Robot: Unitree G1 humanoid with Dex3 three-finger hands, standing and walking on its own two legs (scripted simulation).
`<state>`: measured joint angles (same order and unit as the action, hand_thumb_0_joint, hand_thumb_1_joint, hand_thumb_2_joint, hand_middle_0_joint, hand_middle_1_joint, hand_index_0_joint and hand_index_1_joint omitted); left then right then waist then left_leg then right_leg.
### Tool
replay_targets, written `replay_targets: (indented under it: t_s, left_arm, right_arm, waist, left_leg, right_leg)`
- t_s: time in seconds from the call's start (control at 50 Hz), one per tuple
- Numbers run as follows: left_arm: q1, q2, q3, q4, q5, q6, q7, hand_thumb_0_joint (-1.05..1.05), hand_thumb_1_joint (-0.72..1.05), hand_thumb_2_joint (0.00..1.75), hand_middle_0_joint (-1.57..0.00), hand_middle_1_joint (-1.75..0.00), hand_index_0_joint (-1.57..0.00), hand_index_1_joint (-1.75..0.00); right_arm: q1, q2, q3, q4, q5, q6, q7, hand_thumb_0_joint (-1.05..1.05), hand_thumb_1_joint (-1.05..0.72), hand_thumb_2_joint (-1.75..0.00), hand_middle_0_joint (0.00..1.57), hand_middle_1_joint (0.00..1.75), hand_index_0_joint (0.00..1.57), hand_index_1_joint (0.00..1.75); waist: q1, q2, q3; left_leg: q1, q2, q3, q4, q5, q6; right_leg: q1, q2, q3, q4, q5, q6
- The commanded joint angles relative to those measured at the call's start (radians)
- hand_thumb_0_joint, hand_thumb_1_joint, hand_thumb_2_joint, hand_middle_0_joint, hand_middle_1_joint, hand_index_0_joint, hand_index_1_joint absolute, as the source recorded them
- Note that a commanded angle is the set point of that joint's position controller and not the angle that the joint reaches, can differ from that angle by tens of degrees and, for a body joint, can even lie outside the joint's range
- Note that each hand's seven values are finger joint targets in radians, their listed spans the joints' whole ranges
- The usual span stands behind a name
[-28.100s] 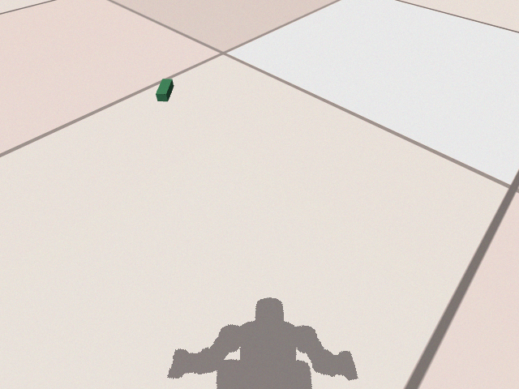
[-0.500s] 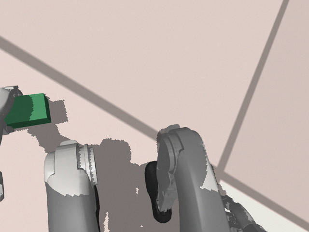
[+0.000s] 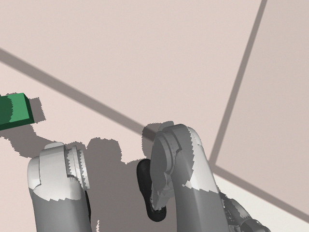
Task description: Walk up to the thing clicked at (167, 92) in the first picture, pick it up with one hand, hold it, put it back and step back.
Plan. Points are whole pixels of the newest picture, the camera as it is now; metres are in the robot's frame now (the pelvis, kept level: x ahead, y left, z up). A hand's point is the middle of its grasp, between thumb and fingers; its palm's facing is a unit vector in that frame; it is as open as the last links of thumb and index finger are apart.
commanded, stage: rest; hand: left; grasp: from above
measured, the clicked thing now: out of the picture +0.40 +0.34 -0.26
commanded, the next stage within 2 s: open in 0.46 s
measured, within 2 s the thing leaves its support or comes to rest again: rests again in 1.80 s
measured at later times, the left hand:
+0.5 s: hand out of the picture +0.40 +0.33 -0.23, palm faces -0.45 -0.12 -0.88, open 10.2 cm
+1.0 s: hand out of the picture +0.40 +0.33 -0.24, palm faces -0.45 -0.12 -0.89, open 12.8 cm
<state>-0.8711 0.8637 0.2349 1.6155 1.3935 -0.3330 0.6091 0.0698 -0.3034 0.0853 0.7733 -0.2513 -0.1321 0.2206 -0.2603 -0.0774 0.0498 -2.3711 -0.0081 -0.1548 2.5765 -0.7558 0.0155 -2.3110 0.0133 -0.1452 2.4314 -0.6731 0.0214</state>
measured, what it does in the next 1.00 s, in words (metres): stands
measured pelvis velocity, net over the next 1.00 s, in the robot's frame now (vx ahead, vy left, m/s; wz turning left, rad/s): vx -0.01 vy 0.00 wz -0.04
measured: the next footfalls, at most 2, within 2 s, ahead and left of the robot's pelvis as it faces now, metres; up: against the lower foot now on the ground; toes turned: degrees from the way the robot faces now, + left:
none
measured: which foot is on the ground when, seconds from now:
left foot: down 0.00-1.00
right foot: down 0.00-1.00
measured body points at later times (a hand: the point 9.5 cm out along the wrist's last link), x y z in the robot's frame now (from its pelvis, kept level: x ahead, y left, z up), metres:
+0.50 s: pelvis +0.00 +0.00 +0.00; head +0.25 +0.12 +0.35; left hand +0.42 +0.34 -0.18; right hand +0.07 -0.26 -0.08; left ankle +0.06 +0.12 -0.26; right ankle +0.10 -0.12 -0.26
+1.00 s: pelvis -0.01 +0.00 +0.00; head +0.25 +0.12 +0.35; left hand +0.42 +0.33 -0.19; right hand +0.06 -0.27 -0.07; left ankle +0.06 +0.12 -0.26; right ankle +0.10 -0.12 -0.26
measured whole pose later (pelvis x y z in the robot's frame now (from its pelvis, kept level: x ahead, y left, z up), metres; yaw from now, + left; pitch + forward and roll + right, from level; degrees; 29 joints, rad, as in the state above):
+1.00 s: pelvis -0.01 +0.00 +0.00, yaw -3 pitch +28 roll -13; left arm -0.91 0.95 0.16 1.72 1.37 -0.32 0.69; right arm 0.06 -0.34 0.20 0.76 -0.30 -0.24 0.29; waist -0.31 -0.11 0.10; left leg -2.35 0.00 -0.20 2.60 -0.76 0.02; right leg -2.27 0.03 -0.18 2.41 -0.65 0.03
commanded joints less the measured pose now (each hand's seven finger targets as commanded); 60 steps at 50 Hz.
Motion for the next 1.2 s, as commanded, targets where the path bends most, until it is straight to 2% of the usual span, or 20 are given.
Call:
replay_targets:
  t_s: [0.0,0.18,0.2,0.22,0.32,0.34,0.46,0.52,0.6,0.66,0.68,0.72,0.82,0.88,0.9,0.94,0.98,1.06,1.12,1.18]
  left_arm:
    - [-0.273,0.295,0.011,-0.106,-0.02,-0.016,0.053,0.0,0.64,0.89,-0.97,-0.76,-0.98,-0.75]
    - [-0.289,0.295,-0.036,-0.049,0.002,-0.012,0.08,0.0,0.68,0.83,-0.98,-0.76,-1.0,-0.74]
    - [-0.276,0.252,-0.076,-0.02,0.0,-0.002,0.076,0.0,0.66,0.85,-0.98,-0.75,-1.0,-0.73]
    - [-0.267,0.283,-0.041,-0.046,-0.011,-0.003,0.086,0.0,0.65,0.87,-0.98,-0.75,-0.98,-0.74]
    - [-0.253,0.282,-0.047,0.013,-0.008,0.014,0.1,0.0,0.62,0.87,-0.95,-0.77,-0.96,-0.76]
    - [-0.259,0.255,-0.075,0.03,-0.014,0.018,0.096,0.0,0.59,0.87,-0.94,-0.77,-0.95,-0.76]
    - [-0.253,0.331,-0.026,0.052,-0.011,0.018,0.103,0.0,0.52,0.87,-0.89,-0.77,-0.89,-0.76]
    - [-0.273,0.313,-0.038,0.057,-0.02,0.013,0.099,0.0,0.52,0.87,-0.88,-0.8,-0.89,-0.78]
    - [-0.244,0.326,-0.039,0.045,-0.026,0.011,0.099,0.0,0.25,0.78,-0.62,-0.75,-0.63,-0.74]
    - [-0.269,0.312,-0.061,0.036,-0.026,0.007,0.091,0.0,0.01,0.73,-0.4,-0.76,-0.42,-0.74]
    - [-0.263,0.351,-0.03,0.031,-0.033,0.004,0.098,0.0,-0.07,0.75,-0.38,-0.75,-0.39,-0.75]
    - [-0.26,0.35,-0.033,0.022,-0.032,-0.001,0.097,0.0,-0.23,0.76,-0.32,-0.77,-0.32,-0.77]
    - [-0.252,0.35,-0.037,0.01,-0.031,-0.004,0.108,0.0,-0.35,0.86,-0.23,-0.83,-0.23,-0.83]
    - [-0.243,0.283,-0.088,0.022,-0.045,0.002,0.111,0.0,-0.41,0.91,-0.2,-0.85,-0.19,-0.86]
    - [-0.247,0.343,-0.046,0.02,-0.038,0.001,0.116,0.0,-0.41,0.9,-0.18,-0.88,-0.17,-0.89]
    - [-0.244,0.3,-0.088,0.028,-0.04,0.01,0.113,0.0,-0.45,0.94,-0.15,-0.89,-0.14,-0.9]
    - [-0.238,0.352,-0.05,0.019,-0.029,0.015,0.118,0.0,-0.47,0.96,-0.13,-0.92,-0.12,-0.93]
    - [-0.237,0.354,-0.025,0.036,-0.035,0.019,0.118,0.0,-0.52,1.01,-0.09,-0.96,-0.08,-0.97]
    - [-0.256,0.317,-0.048,0.036,-0.039,0.019,0.102,0.0,-0.52,1.0,-0.07,-0.99,-0.06,-0.99]
    - [-0.264,0.339,-0.036,0.019,-0.054,0.016,0.091,0.0,-0.53,1.0,-0.06,-1.0,-0.06,-1.01]
  right_arm:
    - [0.197,-0.293,-0.073,0.017,-0.003,-0.012,-0.008,0.0,-0.89,-0.9,0.2,0.3,0.2,0.3]
    - [0.177,-0.31,-0.035,0.003,-0.021,-0.055,0.016,0.0,-0.89,-0.9,0.2,0.3,0.2,0.3]
    - [0.179,-0.306,-0.031,0.013,-0.018,-0.06,0.019,0.0,-0.9,-0.9,0.2,0.3,0.2,0.3]
    - [0.164,-0.314,-0.034,0.002,-0.018,-0.063,0.019,0.0,-0.89,-0.9,0.2,0.3,0.2,0.3]
    - [0.172,-0.323,-0.016,-0.01,-0.021,-0.073,0.036,0.0,-0.9,-0.9,0.2,0.3,0.2,0.3]
    - [0.164,-0.314,-0.01,0.0,-0.019,-0.078,0.04,0.0,-0.9,-0.9,0.2,0.3,0.2,0.3]
    - [0.185,-0.335,-0.003,-0.008,-0.021,-0.084,0.047,0.0,-0.9,-0.9,0.2,0.3,0.2,0.3]
    - [0.178,-0.336,0.007,-0.017,-0.028,-0.092,0.054,0.0,-0.9,-0.9,0.2,0.3,0.2,0.3]
    - [0.163,-0.338,0.003,-0.019,-0.027,-0.092,0.046,0.0,-0.89,-0.9,0.2,0.3,0.2,0.3]
    - [0.166,-0.34,0.012,-0.029,-0.034,-0.099,0.051,0.0,-0.89,-0.9,0.2,0.3,0.2,0.3]
    - [0.172,-0.339,0.014,-0.014,-0.031,-0.096,0.048,0.0,-0.89,-0.9,0.2,0.3,0.2,0.3]
    - [0.173,-0.344,0.012,-0.022,-0.029,-0.099,0.047,0.0,-0.89,-0.9,0.2,0.3,0.2,0.3]
    - [0.155,-0.344,0.019,-0.018,-0.038,-0.103,0.05,0.0,-0.89,-0.9,0.2,0.3,0.2,0.3]
    - [0.149,-0.332,0.025,0.0,-0.037,-0.103,0.052,0.0,-0.89,-0.9,0.2,0.3,0.2,0.3]
    - [0.142,-0.349,0.02,-0.019,-0.041,-0.107,0.054,0.0,-0.89,-0.9,0.2,0.3,0.2,0.3]
    - [0.135,-0.345,0.024,-0.011,-0.038,-0.108,0.056,0.0,-0.89,-0.9,0.2,0.3,0.2,0.3]
    - [0.137,-0.36,0.017,-0.02,-0.034,-0.11,0.055,0.0,-0.89,-0.9,0.2,0.3,0.2,0.3]
    - [0.157,-0.36,0.018,-0.019,-0.037,-0.11,0.064,0.0,-0.89,-0.9,0.2,0.3,0.2,0.3]
    - [0.157,-0.358,0.015,-0.024,-0.035,-0.116,0.067,0.0,-0.89,-0.9,0.2,0.3,0.2,0.3]
    - [0.15,-0.36,0.011,-0.023,-0.027,-0.116,0.064,0.0,-0.89,-0.9,0.2,0.3,0.2,0.3]
  waist:
    - [-0.018,0.406,-0.675]
    - [-0.044,0.429,-0.612]
    - [-0.046,0.43,-0.585]
    - [-0.034,0.42,-0.62]
    - [-0.051,0.421,-0.593]
    - [-0.05,0.416,-0.571]
    - [-0.064,0.405,-0.572]
    - [-0.079,0.407,-0.547]
    - [-0.056,0.398,-0.574]
    - [-0.079,0.392,-0.555]
    - [-0.067,0.399,-0.572]
    - [-0.071,0.403,-0.573]
    - [-0.066,0.439,-0.581]
    - [-0.061,0.445,-0.567]
    - [-0.065,0.444,-0.57]
    - [-0.059,0.436,-0.552]
    - [-0.057,0.429,-0.561]
    - [-0.069,0.423,-0.547]
    - [-0.088,0.447,-0.545]
    - [-0.075,0.439,-0.547]
  left_leg:
    - [0.505,-0.001,0.061,-0.269,0.258,0.01]
    - [0.514,0.004,0.042,-0.278,0.228,0.002]
    - [0.508,0.005,0.043,-0.275,0.224,0.001]
    - [0.518,0.006,0.032,-0.284,0.245,0.0]
    - [0.509,0.005,0.034,-0.28,0.274,0.0]
    - [0.495,0.007,0.031,-0.279,0.249,-0.001]
    - [0.488,0.01,0.025,-0.277,0.258,0.001]
    - [0.481,0.012,0.021,-0.273,0.237,0.003]
    - [0.464,0.008,0.035,-0.279,0.219,0.006]
    - [0.463,0.01,0.034,-0.265,0.217,0.008]
    - [0.471,0.012,0.031,-0.27,0.231,0.007]
    - [0.489,0.013,0.03,-0.265,0.251,0.004]
    - [0.509,0.017,0.02,-0.273,0.257,-0.005]
    - [0.493,0.013,0.019,-0.29,0.24,-0.006]
    - [0.496,0.016,0.014,-0.284,0.231,-0.004]
    - [0.477,0.014,0.014,-0.292,0.217,-0.004]
    - [0.491,0.016,0.012,-0.287,0.228,-0.003]
    - [0.49,0.017,0.009,-0.29,0.25,-0.004]
    - [0.524,0.019,0.002,-0.287,0.262,-0.009]
    - [0.505,0.018,0.001,-0.292,0.227,-0.006]
  right_leg:
    - [0.34,0.051,-0.074,-0.186,0.233,-0.037]
    - [0.3,0.053,-0.095,-0.17,0.209,-0.034]
    - [0.285,0.052,-0.092,-0.172,0.204,-0.035]
    - [0.305,0.055,-0.098,-0.172,0.222,-0.036]
    - [0.332,0.055,-0.098,-0.168,0.262,-0.034]
    - [0.315,0.056,-0.095,-0.167,0.242,-0.037]
    - [0.343,0.055,-0.096,-0.173,0.254,-0.035]
    - [0.338,0.054,-0.098,-0.178,0.235,-0.034]
    - [0.376,0.064,-0.088,-0.21,0.215,-0.041]
    - [0.358,0.059,-0.093,-0.199,0.218,-0.036]
    - [0.383,0.063,-0.094,-0.202,0.228,-0.037]
    - [0.379,0.06,-0.096,-0.198,0.243,-0.036]
    - [0.379,0.064,-0.101,-0.185,0.251,-0.039]
    - [0.37,0.067,-0.104,-0.195,0.235,-0.041]
    - [0.361,0.065,-0.111,-0.188,0.231,-0.04]
    - [0.347,0.066,-0.107,-0.194,0.216,-0.044]
    - [0.355,0.065,-0.106,-0.194,0.231,-0.043]
    - [0.355,0.06,-0.113,-0.184,0.25,-0.038]
    - [0.34,0.055,-0.115,-0.175,0.263,-0.035]
    - [0.342,0.056,-0.113,-0.189,0.232,-0.038]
